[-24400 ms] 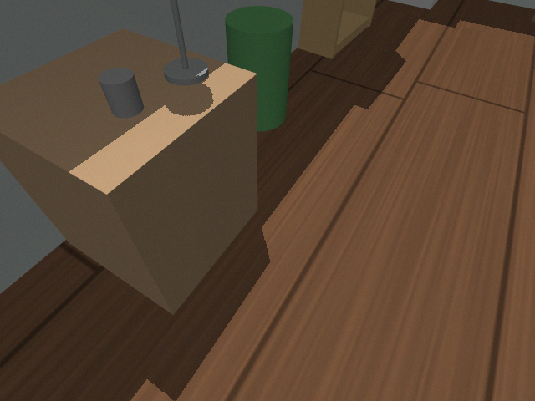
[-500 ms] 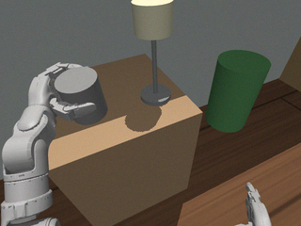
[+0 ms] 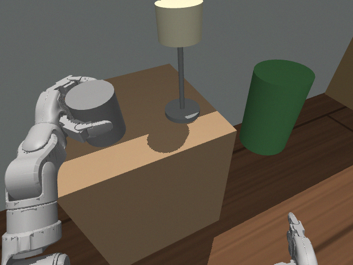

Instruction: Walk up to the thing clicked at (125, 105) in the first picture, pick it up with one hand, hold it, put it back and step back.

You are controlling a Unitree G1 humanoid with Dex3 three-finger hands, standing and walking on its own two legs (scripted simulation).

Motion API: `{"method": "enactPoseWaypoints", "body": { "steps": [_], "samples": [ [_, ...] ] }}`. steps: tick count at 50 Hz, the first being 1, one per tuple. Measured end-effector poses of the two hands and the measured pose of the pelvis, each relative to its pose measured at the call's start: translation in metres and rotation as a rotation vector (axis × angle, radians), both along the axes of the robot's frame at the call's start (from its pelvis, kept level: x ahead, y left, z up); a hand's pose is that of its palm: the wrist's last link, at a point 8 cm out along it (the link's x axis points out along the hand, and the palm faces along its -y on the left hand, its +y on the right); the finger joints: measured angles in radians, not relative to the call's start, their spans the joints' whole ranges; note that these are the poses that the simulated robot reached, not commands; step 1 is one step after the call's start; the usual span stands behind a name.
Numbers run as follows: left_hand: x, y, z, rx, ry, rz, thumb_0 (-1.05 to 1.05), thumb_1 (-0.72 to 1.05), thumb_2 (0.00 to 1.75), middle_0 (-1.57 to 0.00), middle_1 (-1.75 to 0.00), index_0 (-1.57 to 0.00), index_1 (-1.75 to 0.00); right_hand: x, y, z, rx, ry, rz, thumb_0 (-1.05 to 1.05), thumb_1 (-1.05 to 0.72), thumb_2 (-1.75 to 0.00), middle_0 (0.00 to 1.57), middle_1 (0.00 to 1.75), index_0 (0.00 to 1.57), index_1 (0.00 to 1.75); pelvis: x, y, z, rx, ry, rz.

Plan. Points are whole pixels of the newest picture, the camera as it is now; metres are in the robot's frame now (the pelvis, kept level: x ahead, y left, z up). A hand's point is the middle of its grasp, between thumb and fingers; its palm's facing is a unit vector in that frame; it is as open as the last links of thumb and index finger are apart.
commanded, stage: hold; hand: left
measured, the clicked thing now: (100, 108) +0.36 +0.15 +0.22
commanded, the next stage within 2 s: crouch in 1.40 s
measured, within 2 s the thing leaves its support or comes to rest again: neither
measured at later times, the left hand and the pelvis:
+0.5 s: hand (87, 107) +0.35 +0.17 +0.24, palm faces +0.14 -0.99 +0.02, open 11.7 cm; pelvis +0.00 +0.00 +0.00, yaw +0 degrees
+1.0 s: hand (89, 105) +0.36 +0.17 +0.23, palm faces +0.14 -0.99 +0.02, open 11.7 cm; pelvis +0.00 +0.00 +0.00, yaw +0 degrees
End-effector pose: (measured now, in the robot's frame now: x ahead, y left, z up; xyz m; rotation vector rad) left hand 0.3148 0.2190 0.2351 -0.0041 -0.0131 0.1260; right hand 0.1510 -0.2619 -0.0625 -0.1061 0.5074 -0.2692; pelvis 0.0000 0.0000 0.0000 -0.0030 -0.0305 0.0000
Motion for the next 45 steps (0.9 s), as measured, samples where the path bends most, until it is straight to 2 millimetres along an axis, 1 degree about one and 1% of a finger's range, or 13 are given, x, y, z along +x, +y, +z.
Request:
{"method": "enactPoseWaypoints", "body": {
  "steps": [6, 9, 11, 14, 17, 20, 23, 26, 30, 33, 36, 39, 45],
  "samples": [
    [-0.002, 0.006, 0.020, 0.003, -0.076, 0.028, -0.05, -0.61, 0.83, -0.63, -1.11, -0.71, -1.06, -0.002, -0.001, -0.002, -0.010, 0.002, -0.020, -0.02, 0.52, -0.06, 0.06, 0.05, 0.05, 0.05, 0.000, 0.001, 0.000, -0.002, -0.005, -0.001],
    [-0.002, 0.009, 0.028, 0.006, -0.085, 0.030, -0.05, -0.61, 0.83, -0.63, -1.11, -0.70, -1.07, 0.001, 0.000, -0.001, -0.010, -0.006, -0.016, -0.02, 0.52, -0.06, 0.05, 0.05, 0.05, 0.05, 0.000, 0.001, 0.000, -0.003, -0.009, 0.000],
    [-0.001, 0.010, 0.030, 0.007, -0.075, 0.025, -0.05, -0.61, 0.83, -0.63, -1.12, -0.70, -1.07, 0.004, 0.001, 0.000, -0.007, -0.015, -0.009, -0.02, 0.52, -0.06, 0.05, 0.05, 0.05, 0.05, 0.000, 0.001, 0.000, -0.003, -0.010, 0.001],
    [0.001, 0.009, 0.026, 0.009, -0.040, 0.009, -0.05, -0.61, 0.83, -0.62, -1.12, -0.70, -1.07, 0.008, 0.005, 0.002, 0.000, -0.030, 0.008, -0.02, 0.52, -0.06, 0.05, 0.05, 0.05, 0.05, 0.000, 0.002, 0.001, -0.002, -0.008, 0.002],
    [0.002, 0.005, 0.016, 0.004, 0.001, -0.009, -0.05, -0.61, 0.83, -0.62, -1.12, -0.70, -1.07, 0.010, 0.008, 0.003, 0.009, -0.042, 0.023, -0.02, 0.52, -0.06, 0.05, 0.05, 0.05, 0.05, -0.001, 0.001, 0.001, 0.000, -0.003, 0.002],
    [0.003, 0.001, 0.005, -0.013, 0.031, -0.022, -0.05, -0.61, 0.83, -0.62, -1.12, -0.70, -1.07, 0.008, 0.008, 0.004, 0.012, -0.043, 0.025, -0.02, 0.52, -0.06, 0.06, 0.05, 0.05, 0.05, -0.001, 0.001, 0.002, 0.000, 0.000, 0.002],
    [0.005, 0.000, -0.001, -0.019, 0.036, -0.010, -0.05, -0.61, 0.83, -0.62, -1.12, -0.70, -1.07, 0.004, 0.006, 0.005, 0.005, -0.038, 0.016, -0.02, 0.52, -0.06, 0.06, 0.05, 0.05, 0.05, -0.001, 0.000, 0.001, 0.001, 0.001, 0.001],
    [0.006, 0.003, 0.003, -0.017, 0.004, 0.022, -0.05, -0.61, 0.83, -0.62, -1.12, -0.70, -1.07, 0.000, 0.001, 0.005, -0.006, -0.033, -0.004, -0.02, 0.52, -0.06, 0.06, 0.05, 0.05, 0.05, -0.001, -0.001, 0.001, 0.001, -0.001, -0.002],
    [0.006, 0.008, 0.017, -0.003, -0.057, 0.051, -0.05, -0.61, 0.83, -0.62, -1.12, -0.70, -1.08, -0.002, -0.003, 0.004, -0.017, -0.025, -0.020, -0.02, 0.52, -0.06, 0.06, 0.05, 0.05, 0.05, 0.000, -0.001, 0.001, -0.001, -0.005, -0.002],
    [0.008, 0.011, 0.028, 0.013, -0.077, 0.048, -0.05, -0.61, 0.83, -0.62, -1.13, -0.70, -1.08, 0.000, -0.003, 0.002, -0.018, -0.019, -0.015, -0.02, 0.51, -0.06, 0.05, 0.05, 0.05, 0.05, 0.000, -0.001, 0.001, -0.002, -0.006, 0.001],
    [0.011, 0.010, 0.032, 0.018, -0.062, 0.026, -0.05, -0.61, 0.83, -0.62, -1.13, -0.70, -1.08, 0.003, 0.000, 0.001, -0.012, -0.020, -0.002, -0.02, 0.51, -0.06, 0.05, 0.05, 0.05, 0.05, 0.000, -0.001, 0.001, -0.002, -0.005, 0.003],
    [0.014, 0.006, 0.028, 0.012, -0.027, -0.002, -0.05, -0.61, 0.83, -0.62, -1.13, -0.70, -1.08, 0.007, 0.005, 0.002, 0.000, -0.031, 0.018, -0.02, 0.51, -0.06, 0.05, 0.05, 0.05, 0.05, 0.000, -0.001, 0.002, -0.001, -0.001, 0.003],
    [0.016, -0.003, 0.005, -0.016, 0.040, -0.025, -0.04, -0.61, 0.83, -0.62, -1.13, -0.70, -1.08, 0.008, 0.009, 0.005, 0.019, -0.050, 0.029, -0.02, 0.52, -0.06, 0.06, 0.05, 0.05, 0.05, 0.000, -0.002, 0.002, 0.002, 0.006, 0.000]
  ]
}}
